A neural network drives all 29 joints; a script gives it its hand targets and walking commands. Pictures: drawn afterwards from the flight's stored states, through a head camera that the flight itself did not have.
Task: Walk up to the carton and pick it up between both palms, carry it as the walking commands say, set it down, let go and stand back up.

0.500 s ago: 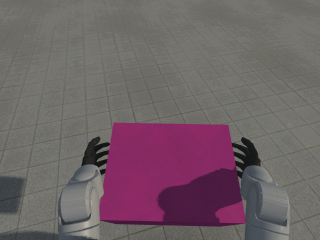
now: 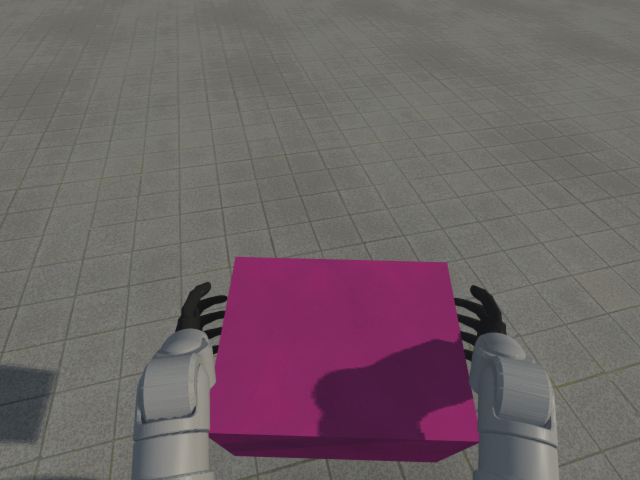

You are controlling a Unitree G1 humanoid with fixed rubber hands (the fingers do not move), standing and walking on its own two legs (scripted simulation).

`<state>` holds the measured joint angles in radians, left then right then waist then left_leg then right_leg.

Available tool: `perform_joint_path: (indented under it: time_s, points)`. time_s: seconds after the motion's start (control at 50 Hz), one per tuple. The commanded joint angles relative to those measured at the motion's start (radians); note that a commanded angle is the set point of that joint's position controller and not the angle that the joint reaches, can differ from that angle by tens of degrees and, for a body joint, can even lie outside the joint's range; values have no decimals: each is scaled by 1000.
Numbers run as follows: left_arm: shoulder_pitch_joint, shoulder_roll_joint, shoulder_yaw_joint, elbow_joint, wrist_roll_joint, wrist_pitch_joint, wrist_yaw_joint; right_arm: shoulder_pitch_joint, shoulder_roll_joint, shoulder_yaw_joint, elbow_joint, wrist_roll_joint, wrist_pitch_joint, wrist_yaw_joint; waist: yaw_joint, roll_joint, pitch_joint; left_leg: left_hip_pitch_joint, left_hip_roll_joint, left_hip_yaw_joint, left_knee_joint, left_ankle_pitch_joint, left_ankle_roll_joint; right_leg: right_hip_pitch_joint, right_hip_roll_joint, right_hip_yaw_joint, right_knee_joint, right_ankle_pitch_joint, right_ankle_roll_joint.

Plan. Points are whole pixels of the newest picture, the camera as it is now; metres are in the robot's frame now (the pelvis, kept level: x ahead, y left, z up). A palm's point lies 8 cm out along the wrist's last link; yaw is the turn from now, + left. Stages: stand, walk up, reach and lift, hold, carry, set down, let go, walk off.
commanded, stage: carry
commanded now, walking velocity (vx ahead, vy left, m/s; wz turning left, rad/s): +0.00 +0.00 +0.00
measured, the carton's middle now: (337, 361) +0.28 +0.00 -0.02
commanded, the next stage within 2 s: hold in 0.76 s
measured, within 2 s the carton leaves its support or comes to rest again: neither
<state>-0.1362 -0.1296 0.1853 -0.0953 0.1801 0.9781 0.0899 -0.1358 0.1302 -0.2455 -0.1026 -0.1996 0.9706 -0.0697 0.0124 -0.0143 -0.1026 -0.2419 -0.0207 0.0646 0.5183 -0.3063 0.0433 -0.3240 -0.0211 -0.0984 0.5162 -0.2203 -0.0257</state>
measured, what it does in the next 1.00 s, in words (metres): stands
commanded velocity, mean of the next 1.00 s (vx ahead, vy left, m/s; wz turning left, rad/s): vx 0.00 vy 0.00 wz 0.00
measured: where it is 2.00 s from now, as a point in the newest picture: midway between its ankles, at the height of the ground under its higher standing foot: outside the picture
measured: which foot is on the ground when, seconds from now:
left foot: down 0.00-1.00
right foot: down 0.00-1.00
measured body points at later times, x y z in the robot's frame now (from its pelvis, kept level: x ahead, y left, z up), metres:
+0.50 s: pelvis -0.02 +0.00 +0.00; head -0.02 +0.00 +0.45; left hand +0.26 +0.19 +0.03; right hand +0.27 -0.18 +0.03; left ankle -0.02 +0.09 -0.73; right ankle +0.03 -0.10 -0.73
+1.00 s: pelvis -0.02 +0.00 +0.01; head -0.04 -0.01 +0.46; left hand +0.25 +0.18 +0.02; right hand +0.26 -0.19 +0.02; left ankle -0.02 +0.09 -0.73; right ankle +0.03 -0.11 -0.73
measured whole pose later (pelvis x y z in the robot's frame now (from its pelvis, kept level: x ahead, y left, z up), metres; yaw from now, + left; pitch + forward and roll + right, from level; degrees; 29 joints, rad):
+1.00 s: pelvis -0.02 +0.00 +0.01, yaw +3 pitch -3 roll +0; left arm -0.15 -0.07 0.13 0.16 0.19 0.71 0.08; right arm -0.13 0.10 -0.24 0.10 -0.23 0.73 -0.06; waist -0.02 0.01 0.02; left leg -0.14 -0.04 0.00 0.42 -0.21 0.04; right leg -0.20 0.01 -0.01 0.40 -0.14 -0.02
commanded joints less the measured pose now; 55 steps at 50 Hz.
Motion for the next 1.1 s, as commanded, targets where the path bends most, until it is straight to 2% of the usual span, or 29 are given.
perform_joint_path:
  time_s: [0.0, 0.02, 0.06, 0.08, 0.1, 0.12, 0.22, 0.28, 0.3, 0.32, 0.36, 0.38, 0.42, 0.48, 0.52, 0.58, 0.6, 0.62, 0.64, 0.66, 0.74, 0.76, 0.8, 0.86, 0.88, 0.92, 1.0, 1.02, 1.08]
  points:
    - [-633, -914, -805, -452, -477, -40, -205, -619, 933, 841, -323, 518, -22, 211, 2, 16, -253, 8, 133, -138, -90, 197, 18, 155, -108, 112, -63, 91, -3]
    - [-499, -694, -549, -101, -246, -43, -212, -470, 675, 572, 28, 277, -25, 221, 1, 27, -285, 41, 143, -150, -97, 257, 22, 149, -112, 116, -45, 112, -8]
    - [-529, -739, -613, -96, -311, -56, -221, -505, 701, 634, -120, 314, -48, 211, 2, -14, -275, 28, 124, -117, -79, 213, 17, 139, -127, 128, -50, 161, -7]
    - [-481, -670, -525, 112, -244, -84, -231, -475, 635, 537, 89, 239, -80, 218, 0, 32, -304, 55, 118, -100, -61, 224, 20, 163, -132, 131, -46, 207, -17]
    - [-596, -810, -691, -239, -399, -100, -224, -587, 792, 715, -262, 399, -87, 212, 1, -20, -243, 9, 113, -100, -62, 182, 15, 155, -128, 136, -64, 209, -10]
    - [-596, -743, -623, -168, -347, -89, -216, -479, 753, 635, -87, 335, -67, 207, -4, -21, -256, 21, 122, -118, -66, 210, 18, 169, -130, 136, -49, 230, -17]
    - [-521, -655, -538, 18, -257, -114, -216, -491, 633, 564, 30, 274, -99, 220, 1, 38, -282, 33, 124, -107, -83, 161, 23, 158, -126, 134, -56, 157, -17]
    - [-568, -701, -589, -134, -329, -130, -212, -482, 702, 623, -77, 324, -104, 204, 2, -30, -260, 2, 128, -137, -102, 201, 33, 139, -122, 140, -55, 145, -23]
    - [-529, -612, -499, 139, -212, -143, -228, -448, 595, 502, 192, 208, -126, 222, 3, 56, -296, 36, 148, -156, -106, 269, 30, 139, -104, 118, -15, 96, -16]
    - [-551, -653, -554, -68, -301, -166, -223, -523, 650, 580, -40, 297, -154, 212, 6, 21, -271, -8, 153, -163, -122, 210, 33, 155, -103, 109, -25, 79, -15]
    - [-565, -637, -514, 17, -275, -180, -222, -532, 633, 556, 45, 284, -165, 214, 5, -21, -256, -2, 147, -149, -121, 163, 32, 127, -104, 114, -51, 47, -9]
    - [-625, -751, -644, -288, -393, -178, -211, -587, 754, 686, -246, 402, -162, 200, 4, 16, -268, 5, 142, -154, -114, 159, 35, 140, -109, 138, -58, 73, -25]
    - [-515, -614, -498, 51, -256, -173, -211, -475, 586, 535, 50, 256, -160, 200, 0, 14, -309, 20, 128, -126, -79, 265, 24, 176, -126, 130, -33, 192, -26]
    - [-607, -613, -540, -54, -301, -195, -210, -477, 625, 537, 65, 278, -176, 205, 2, 69, -311, 36, 139, -147, -93, 239, 33, 144, -111, 131, -46, 116, -26]
    - [-532, -635, -526, -27, -300, -207, -216, -494, 636, 582, -1, 292, -195, 203, -1, -30, -309, 11, 132, -133, -88, 206, 32, 180, -116, 121, -58, 148, -22]
    - [-541, -672, -576, -132, -343, -194, -205, -501, 651, 622, -134, 337, -182, 189, 0, -22, -318, 2, 117, -125, -97, 162, 26, 172, -132, 134, -53, 171, -23]
    - [-476, -609, -510, 97, -240, -179, -208, -406, 583, 535, 126, 236, -168, 198, 0, 72, -297, 12, 124, -114, -84, 287, 22, 157, -129, 135, -19, 237, -24]
    - [-539, -638, -565, -103, -314, -199, -204, -468, 628, 587, -68, 301, -185, 193, 4, 25, -352, 23, 130, -128, -86, 255, 29, 194, -118, 109, -16, 194, -21]
    - [-502, -581, -513, 44, -261, -201, -214, -409, 576, 536, 88, 237, -188, 205, 4, -1, -346, 18, 134, -135, -69, 337, 35, 186, -119, 123, -23, 224, -25]
    - [-516, -611, -520, -17, -291, -214, -210, -538, 592, 577, -55, 303, -212, 198, 5, -7, -329, 19, 129, -115, -79, 285, 22, 171, -119, 115, -25, 180, -19]
    - [-560, -665, -584, -93, -311, -193, -204, -499, 673, 621, -49, 317, -177, 199, -1, 7, -300, 10, 124, -119, -89, 159, 28, 151, -112, 120, -72, 137, -18]
    - [-406, -479, -424, 258, -137, -225, -212, -310, 478, 472, 302, 133, -190, 213, 3, 88, -50, 29, 9, -159, -179, 138, -6, 333, 74, 158, -139, 88, -20]
    - [-450, -611, -589, 121, -227, -319, -230, -377, 569, 563, 159, 216, -307, 236, -33, 91, -187, 69, 15, -195, -175, 276, -4, 327, 89, 179, -109, 232, -25]
    - [-595, -683, -595, 77, -234, -341, -241, -600, 600, 640, 17, 262, -322, 260, 15, 49, -252, 81, 0, -207, -156, 404, -19, 365, 99, 171, -99, 260, -10]
    - [-646, -677, -610, 24, -262, -354, -248, -673, 621, 646, -43, 278, -326, 264, -14, -22, -334, 101, -6, -207, -150, 375, -6, 396, 104, 164, -96, 282, -7]
    - [-590, -727, -682, 25, -267, -353, -260, -568, 695, 676, -5, 272, -324, 273, -42, 28, -398, 223, -20, -194, -140, 513, -14, 347, 88, 184, -112, 408, 8]
    - [-632, -766, -659, 124, -262, -327, -298, -494, 750, 616, 172, 230, -274, 294, -80, -25, -260, 199, -13, -200, -180, 381, -18, 327, 99, 160, -145, 296, -9]
    - [-647, -818, -628, 224, -239, -325, -318, -569, 770, 592, 216, 227, -283, 318, -69, 55, -205, 154, -12, -199, -194, 292, -18, 317, 85, 171, -152, 229, -21]
    - [-781, -845, -531, 311, -199, -336, -360, -718, 820, 546, 314, 213, -281, 347, -42, 73, -133, 27, -17, -190, -234, 46, 6, 375, 82, 173, -147, 85, -18]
